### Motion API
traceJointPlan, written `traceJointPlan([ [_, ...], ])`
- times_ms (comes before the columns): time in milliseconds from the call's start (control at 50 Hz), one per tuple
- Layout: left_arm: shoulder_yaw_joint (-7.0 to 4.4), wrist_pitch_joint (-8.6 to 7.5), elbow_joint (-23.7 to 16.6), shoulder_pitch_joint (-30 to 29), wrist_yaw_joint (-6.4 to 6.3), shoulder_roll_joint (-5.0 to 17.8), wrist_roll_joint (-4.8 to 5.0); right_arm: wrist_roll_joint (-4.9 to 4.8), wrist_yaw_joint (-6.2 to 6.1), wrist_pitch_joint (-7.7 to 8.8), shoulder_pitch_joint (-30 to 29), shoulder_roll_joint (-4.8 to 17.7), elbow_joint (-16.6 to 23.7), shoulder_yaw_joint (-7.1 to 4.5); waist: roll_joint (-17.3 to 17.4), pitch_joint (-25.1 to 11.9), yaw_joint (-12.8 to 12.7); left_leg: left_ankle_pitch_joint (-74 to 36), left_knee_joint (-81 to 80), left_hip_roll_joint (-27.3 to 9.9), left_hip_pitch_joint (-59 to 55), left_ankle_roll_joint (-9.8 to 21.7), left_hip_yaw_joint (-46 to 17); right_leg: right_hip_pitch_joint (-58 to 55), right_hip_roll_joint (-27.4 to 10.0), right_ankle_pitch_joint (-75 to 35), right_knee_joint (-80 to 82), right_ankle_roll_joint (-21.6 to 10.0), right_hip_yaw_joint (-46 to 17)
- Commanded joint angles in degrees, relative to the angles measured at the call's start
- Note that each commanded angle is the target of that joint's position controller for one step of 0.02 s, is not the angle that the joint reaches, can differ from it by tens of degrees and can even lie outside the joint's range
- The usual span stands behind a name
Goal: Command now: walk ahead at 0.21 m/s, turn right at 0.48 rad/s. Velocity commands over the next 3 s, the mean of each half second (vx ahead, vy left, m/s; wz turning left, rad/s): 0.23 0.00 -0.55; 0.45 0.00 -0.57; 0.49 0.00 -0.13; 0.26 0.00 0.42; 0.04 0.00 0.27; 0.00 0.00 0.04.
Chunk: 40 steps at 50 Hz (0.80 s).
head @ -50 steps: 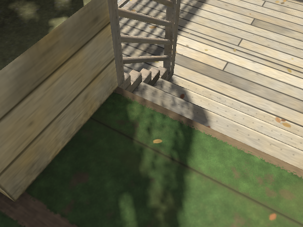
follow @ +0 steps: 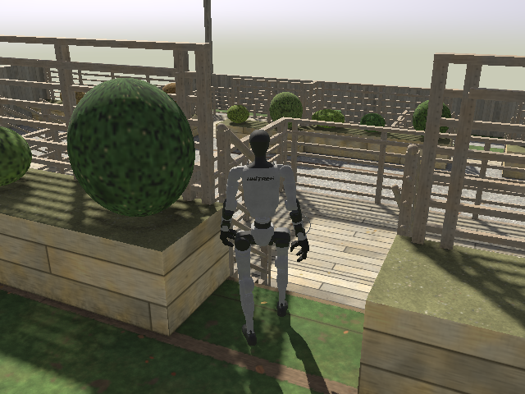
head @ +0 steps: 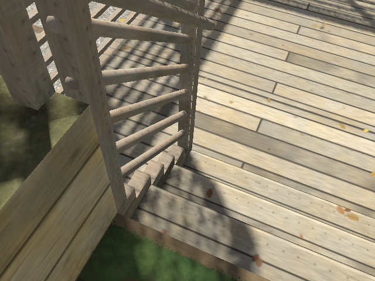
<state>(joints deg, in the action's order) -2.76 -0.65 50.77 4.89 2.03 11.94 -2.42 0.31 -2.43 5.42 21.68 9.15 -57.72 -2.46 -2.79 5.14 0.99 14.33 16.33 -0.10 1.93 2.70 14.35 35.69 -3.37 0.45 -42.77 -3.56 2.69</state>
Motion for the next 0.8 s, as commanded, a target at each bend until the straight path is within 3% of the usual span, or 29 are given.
traceJointPlan([
  [20, 0.11, 0.13, -3.33, 1.51, 0.42, -0.01, -0.15, -0.37, -1.48, -0.56, 1.79, 6.23, 2.29, -0.67, 10.06, -3.76, -1.69, -44.3, 2.09, -13.8, 0.01, 3.56, -0.94, -7.05, 2.63, -2.51, 5.23, -0.51, 3.08],
  [40, -0.22, 0.1, -3.14, 3.65, 0.8, 0.72, 0.38, 0.26, -1.33, -0.95, 1.0, 6.94, 2.45, -0.99, 11.58, -4.39, -2.71, -45.24, 5.09, -14.01, 0.01, 3.53, 0.11, -10.06, 3.1, -0.88, 5.52, -1.61, 3.05],
  [60, -0.77, 0.02, -2.74, 5.76, 1.04, 1.95, 0.19, 0.3, -1.26, -1.4, -0.64, 7.98, 3.18, -1.42, 11.47, -4.97, -3.62, -48.19, 9.25, -14.81, 0.1, 3.48, 0.01, -12.36, 4.51, 3.25, 5.73, -2.69, 3.72],
  [100, -2.08, -0.97, -1.43, 12.0, 0.56, 4.23, -0.31, 0.35, -0.93, -2.14, -3.82, 12.82, 5.33, -3.21, 10.25, -7.26, -5.59, -47.45, 22.98, -15.29, 2.42, 2.85, 0.03, -19.12, 6.37, 8.33, 9.2, -4.44, 3.73],
  [120, -2.82, -2.0, -0.55, 16.23, -0.46, 5.93, -0.56, -0.19, -0.56, -2.6, -4.71, 13.39, 5.93, -3.61, 5.12, -10.13, -8.15, -37.44, 35.78, -13.12, 5.38, 0.32, 0.71, -25.68, 5.64, -1.95, 17.84, -6.17, 1.1],
  [140, -4.09, -2.6, -1.09, 16.61, -1.62, 12.26, 0.04, 0.12, -0.49, -2.7, -1.39, 9.43, 7.98, -2.83, -5.22, -12.85, -5.12, 2.59, 52.23, -7.25, 18.38, -2.2, -0.05, -36.24, -7.64, -36.6, 15.42, -9.15, -14.28],
  [160, -5.27, -1.48, -2.27, 17.48, -2.06, 16.34, 1.76, -1.04, -0.48, -3.42, 2.85, 6.24, 10.04, -2.1, -12.41, -21.15, -3.97, 24.81, 66.65, 1.93, 31.69, -4.38, -8.26, -46.93, -18.31, -54.93, 15.68, -21.81, -31.77],
  [180, -4.84, -0.1, -4.32, 15.51, -2.09, 14.62, 2.91, -0.07, -0.16, -3.49, 1.05, 6.95, 10.1, -1.94, -2.96, -22.39, -4.1, 21.58, 66.86, -2.02, 32.8, -4.05, -15.24, -42.68, -17.91, -40.06, 19.08, -21.47, -30.31],
  [200, -4.05, 0.95, -6.28, 10.82, -3.02, 11.02, 2.5, 0.2, -0.15, -3.45, -2.32, 7.44, 10.3, -2.22, 1.52, -16.76, -3.55, 17.44, 67.12, -2.53, 33.28, -4.01, -15.32, -34.82, -15.54, -25.61, 21.55, -20.06, -27.32],
  [220, -3.02, 1.61, -6.82, 8.21, -3.35, 8.22, 1.78, 0.95, -0.03, -3.42, -4.76, 7.4, 10.34, -2.39, 4.04, -11.9, -1.84, 13.3, 62.44, -4.19, 33.48, -3.78, -16.4, -28.73, -11.23, -10.14, 24.38, -16.58, -24.88],
  [240, -2.63, 2.03, -7.16, 8.05, -3.58, 6.95, 1.8, 1.86, 0.25, -4.0, -6.11, 8.1, 11.24, -2.62, 1.61, -9.67, -1.03, 10.5, 57.9, -5.11, 32.7, -3.58, -16.99, -24.63, -8.24, 2.31, 26.96, -14.06, -23.36],
  [260, -2.21, 2.18, -7.41, 7.24, -3.64, 5.35, 1.46, 2.17, 0.61, -5.38, -6.5, 7.86, 11.52, -2.47, 0.0, -8.97, -0.5, 8.16, 54.61, -5.26, 30.78, -3.64, -16.93, -20.9, -5.56, 13.96, 29.37, -12.5, -22.75],
  [280, -2.25, 1.87, -7.76, 7.99, -3.39, 5.75, 1.3, 2.35, 0.88, -6.51, -6.71, 7.08, 11.73, -2.23, -0.62, -9.16, -0.39, 6.81, 52.44, -4.49, 29.51, -3.58, -16.3, -19.39, -4.39, 20.21, 30.85, -11.96, -23.15],
  [320, -3.12, 0.43, -8.11, 10.3, -3.12, 8.1, 2.12, 2.4, 1.46, -7.61, -8.29, 7.66, 13.2, -1.94, -0.47, -8.62, -0.78, 3.81, 48.4, -4.5, 30.03, -4.43, -16.76, -19.3, -3.15, 23.12, 32.5, -11.68, -23.99],
  [360, -3.5, -0.43, -9.16, 11.45, -2.92, 9.64, 1.38, 2.44, 1.6, -6.95, -10.84, 8.35, 14.2, -1.69, -0.28, -8.26, -1.8, 1.53, 44.15, -4.52, 32.3, -5.05, -17.3, -21.31, -4.37, 25.49, 34.04, -12.11, -27.24],
  [380, -3.6, -0.73, -9.46, 12.64, -2.74, 10.28, 1.57, 2.32, 1.47, -6.73, -12.04, 8.84, 14.62, -1.84, -0.52, -8.19, -2.21, 1.04, 41.68, -4.37, 33.21, -5.3, -17.83, -22.74, -4.59, 26.79, 34.32, -11.75, -28.22],
  [440, -3.56, -0.96, -9.96, 15.03, -2.3, 10.52, 1.39, 1.26, 0.88, -6.45, -14.61, 9.62, 15.61, -1.73, -2.46, -7.27, -3.43, 0.9, 36.54, -3.23, 33.53, -5.68, -17.45, -24.5, -4.22, 29.38, 35.54, -10.96, -29.74],
  [520, -3.5, -0.61, -11.85, 14.51, -2.37, 10.63, 0.8, 1.49, 0.93, -6.08, -15.68, 9.5, 16.53, -1.13, -4.48, -7.09, -3.77, 2.12, 30.97, -1.37, 30.91, -6.4, -16.6, -23.19, -2.2, 28.43, 33.71, -10.86, -29.98],
  [560, -3.82, -0.42, -11.62, 16.56, -2.36, 11.45, 1.61, 1.7, 0.82, -5.99, -16.19, 9.83, 17.58, -0.9, -3.74, -6.51, -4.1, 3.45, 27.57, -0.38, 29.71, -6.03, -16.98, -23.45, -1.76, 27.95, 31.87, -10.98, -31.11],
  [600, -4.02, -0.33, -11.98, 16.85, -2.0, 12.03, 1.6, 1.36, 0.75, -5.63, -18.12, 9.35, 18.85, -0.46, -3.2, -5.93, -4.69, 4.06, 24.06, 0.08, 28.56, -5.06, -18.0, -23.69, -2.62, 27.32, 29.79, -11.49, -33.32],
  [640, -4.37, -0.67, -13.59, 14.41, -1.01, 12.61, 0.93, 0.75, 0.9, -4.75, -17.87, 10.14, 19.87, -0.53, -3.75, -6.85, -4.08, 4.13, 19.77, 0.78, 24.08, -3.61, -17.94, -21.85, -2.45, 28.33, 27.6, -11.72, -35.8],
  [660, -4.48, -0.8, -14.32, 11.93, -0.84, 12.97, 0.85, -0.11, 0.23, -4.4, -16.73, 11.13, 19.86, -0.74, -3.71, -5.94, -2.6, 3.82, 16.28, 0.83, 19.27, -3.26, -18.2, -17.83, -1.35, 28.81, 25.98, -10.43, -36.2],
  [680, -4.37, -0.69, -15.02, 9.69, -0.72, 12.5, 1.19, -0.37, -0.07, -4.04, -12.13, 10.73, 18.9, -0.65, -2.44, -6.32, 0.23, 1.01, 10.3, 1.13, 9.95, -2.57, -17.14, -11.75, 1.05, 30.2, 24.03, -8.65, -34.53],
  [700, -3.97, -0.8, -15.41, 8.97, -0.86, 10.69, 1.76, -0.15, -0.48, -3.53, -7.14, 12.24, 18.11, -1.13, 1.26, -6.42, 2.89, 1.3, 5.72, -2.06, -0.7, -1.7, -19.39, -2.88, 4.77, 33.06, 18.91, -5.89, -31.35],
  [720, -2.57, -0.96, -16.79, 8.55, -1.04, 5.19, 2.61, 1.09, -1.21, -3.12, -1.41, 16.35, 18.22, -1.84, 11.46, -8.5, 4.91, 15.81, -1.42, -15.79, -8.59, 0.58, -33.17, 4.76, 10.62, 36.19, 2.46, -2.86, -22.2],
  [740, -1.96, -1.1, -17.5, 8.69, -1.25, 4.86, 1.92, 1.9, -1.19, -2.94, -2.77, 21.19, 19.12, -2.92, 14.29, -5.3, 3.02, 26.21, -7.58, -24.37, -5.74, 3.94, -49.96, 12.41, 15.73, 30.89, -9.26, -2.19, -15.71],
  [760, -2.52, -1.18, -18.39, 6.7, -0.96, 9.03, 0.33, 1.65, -1.0, -3.08, -4.02, 19.8, 18.21, -3.4, 11.05, -2.41, 0.84, 27.64, -6.44, -26.02, -1.37, 7.4, -50.51, 14.9, 9.2, 25.22, -13.68, -2.02, -15.15],
  [780, -3.15, -1.08, -17.35, 8.44, -0.38, 10.63, 0.31, 0.96, -0.43, -3.14, -6.29, 16.22, 18.73, -2.58, 9.32, -2.08, -0.43, 23.9, -5.85, -21.98, -0.09, 6.45, -44.66, 12.7, 8.12, 22.12, -14.9, -1.32, -14.59],
  [800, -3.34, -0.89, -15.93, 10.87, 0.18, 10.3, -0.12, 0.53, -0.05, -2.97, -7.26, 15.09, 18.98, -2.36, 9.64, -2.24, -1.43, 20.24, -6.25, -18.29, 0.42, 5.05, -38.63, 10.63, 7.72, 19.72, -16.29, -0.26, -13.36],
])
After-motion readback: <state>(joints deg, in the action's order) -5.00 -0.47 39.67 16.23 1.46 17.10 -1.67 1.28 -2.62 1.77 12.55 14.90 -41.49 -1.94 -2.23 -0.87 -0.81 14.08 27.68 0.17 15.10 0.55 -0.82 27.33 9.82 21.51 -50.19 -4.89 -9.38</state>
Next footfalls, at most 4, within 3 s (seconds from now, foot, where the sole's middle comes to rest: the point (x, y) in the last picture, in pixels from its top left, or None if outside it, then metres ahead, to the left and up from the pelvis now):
0.12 right None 0.20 -0.09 -0.78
0.72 left None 0.27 0.08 -0.78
1.14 right None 0.31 -0.22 -0.78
1.76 left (244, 247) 0.63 -0.26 -0.97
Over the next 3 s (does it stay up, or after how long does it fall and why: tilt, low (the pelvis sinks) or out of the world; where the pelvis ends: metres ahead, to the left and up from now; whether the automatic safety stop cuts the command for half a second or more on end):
stays up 0.56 -0.37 -0.19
